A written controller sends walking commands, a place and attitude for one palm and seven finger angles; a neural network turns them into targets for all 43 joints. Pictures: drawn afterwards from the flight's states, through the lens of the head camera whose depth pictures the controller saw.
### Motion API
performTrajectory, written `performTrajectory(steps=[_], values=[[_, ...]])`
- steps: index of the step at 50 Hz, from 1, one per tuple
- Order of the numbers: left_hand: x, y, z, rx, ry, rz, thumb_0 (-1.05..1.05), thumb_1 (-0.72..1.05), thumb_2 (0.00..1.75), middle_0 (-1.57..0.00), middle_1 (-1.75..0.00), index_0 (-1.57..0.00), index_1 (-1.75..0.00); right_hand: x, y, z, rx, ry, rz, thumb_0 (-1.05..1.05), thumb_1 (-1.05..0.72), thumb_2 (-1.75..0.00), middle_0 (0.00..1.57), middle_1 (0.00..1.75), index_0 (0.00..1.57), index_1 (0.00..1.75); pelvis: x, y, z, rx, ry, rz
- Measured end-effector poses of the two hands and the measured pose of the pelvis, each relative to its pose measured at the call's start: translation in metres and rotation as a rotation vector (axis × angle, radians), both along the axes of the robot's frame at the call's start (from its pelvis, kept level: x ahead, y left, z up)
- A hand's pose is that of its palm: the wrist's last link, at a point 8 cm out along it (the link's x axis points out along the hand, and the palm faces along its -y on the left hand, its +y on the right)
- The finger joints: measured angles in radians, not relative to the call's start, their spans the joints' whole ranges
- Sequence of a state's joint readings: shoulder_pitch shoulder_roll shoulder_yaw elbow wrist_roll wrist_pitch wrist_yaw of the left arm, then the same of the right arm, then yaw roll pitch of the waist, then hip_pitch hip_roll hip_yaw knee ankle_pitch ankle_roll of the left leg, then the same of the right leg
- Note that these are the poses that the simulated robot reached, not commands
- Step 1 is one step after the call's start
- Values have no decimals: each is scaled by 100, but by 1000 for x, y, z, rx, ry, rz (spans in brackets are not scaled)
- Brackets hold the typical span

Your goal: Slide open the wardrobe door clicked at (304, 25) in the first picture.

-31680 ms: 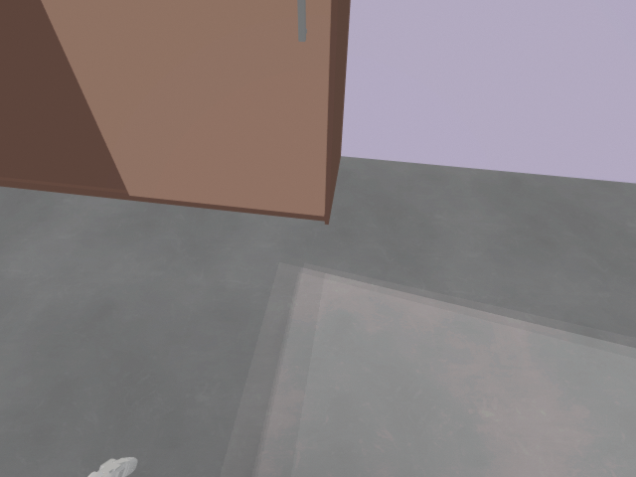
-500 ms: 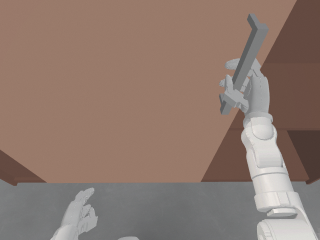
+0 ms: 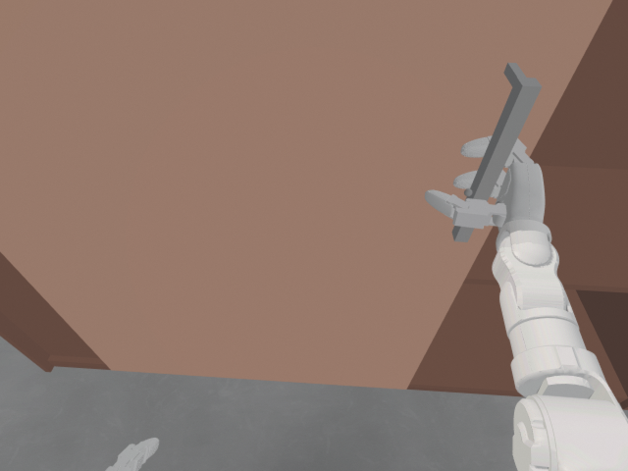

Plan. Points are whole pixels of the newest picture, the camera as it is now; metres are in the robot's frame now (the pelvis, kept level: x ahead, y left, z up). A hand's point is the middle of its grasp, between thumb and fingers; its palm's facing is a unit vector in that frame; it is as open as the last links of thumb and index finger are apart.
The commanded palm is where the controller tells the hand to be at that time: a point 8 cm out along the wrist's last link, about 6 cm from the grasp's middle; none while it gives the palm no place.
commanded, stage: loosen the grip on the handle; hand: right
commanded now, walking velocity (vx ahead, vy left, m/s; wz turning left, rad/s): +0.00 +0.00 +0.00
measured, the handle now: (483, 163) +0.48 -0.16 +0.17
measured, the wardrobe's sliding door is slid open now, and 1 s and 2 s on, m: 0.69 0.69 0.69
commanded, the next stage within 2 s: slip the hand off the handle in 0.30 s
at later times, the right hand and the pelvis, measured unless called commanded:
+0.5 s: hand (468, 194) +0.44 -0.14 +0.15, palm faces +0.07 +0.99 -0.12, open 14.3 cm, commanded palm +0.41 -0.20 +0.15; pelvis -0.01 -0.02 +0.00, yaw +2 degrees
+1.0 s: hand (522, 197) +0.44 -0.20 +0.16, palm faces +0.17 +0.98 -0.13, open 14.4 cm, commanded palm +0.41 -0.25 +0.15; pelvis +0.02 -0.02 +0.01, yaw +2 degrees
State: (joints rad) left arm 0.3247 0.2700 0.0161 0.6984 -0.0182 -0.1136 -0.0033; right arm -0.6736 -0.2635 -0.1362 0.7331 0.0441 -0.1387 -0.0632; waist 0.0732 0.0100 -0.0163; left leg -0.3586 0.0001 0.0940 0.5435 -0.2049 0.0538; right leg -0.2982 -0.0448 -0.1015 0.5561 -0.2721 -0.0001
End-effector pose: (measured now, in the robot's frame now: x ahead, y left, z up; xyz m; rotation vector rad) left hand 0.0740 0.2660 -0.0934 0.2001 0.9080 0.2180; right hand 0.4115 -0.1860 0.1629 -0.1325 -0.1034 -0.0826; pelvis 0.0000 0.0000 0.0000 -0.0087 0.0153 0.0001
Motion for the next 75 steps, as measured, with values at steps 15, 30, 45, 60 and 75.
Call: performTrajectory(steps=[15, 30, 45, 60, 75], values=[[-55, 1, -9, -10, 101, 94, 1, 91, 90, -20, -30, -20, -30, 3, 2, -5, -3, -1, -8, -1, 51, -22, 35, 126, 31, 123, -14, -7, -1, 9, 11, 32], [-5, -45, -5, -40, 21, 22, 1, 90, 90, -20, -30, -21, -30, 7, -7, -7, 12, -26, 46, -1, 55, -20, 40, 126, 32, 119, 1, -30, 1, 10, 17, 37], [20, -39, 1, -12, 24, 41, 1, 90, 90, -20, -30, -21, -30, 6, -38, -7, 17, -5, -22, -1, 55, -20, 42, 123, 34, 120, 15, -27, 5, 11, 10, 47], [39, -19, -1, -8, 6, 15, 1, 91, 90, -20, -30, -21, -30, -28, -65, -4, 8, -11, 17, -1, 55, -20, 27, 116, 26, 116, 23, -15, 5, 17, 3, 14], [101, -32, 17, -34, -188, -78, 1, 91, 90, -20, -30, -20, -30, -84, -68, 0, -7, -65, -39, -1, 55, -20, 25, 116, 25, 115, 27, -5, 4, 9, -40, 15]])
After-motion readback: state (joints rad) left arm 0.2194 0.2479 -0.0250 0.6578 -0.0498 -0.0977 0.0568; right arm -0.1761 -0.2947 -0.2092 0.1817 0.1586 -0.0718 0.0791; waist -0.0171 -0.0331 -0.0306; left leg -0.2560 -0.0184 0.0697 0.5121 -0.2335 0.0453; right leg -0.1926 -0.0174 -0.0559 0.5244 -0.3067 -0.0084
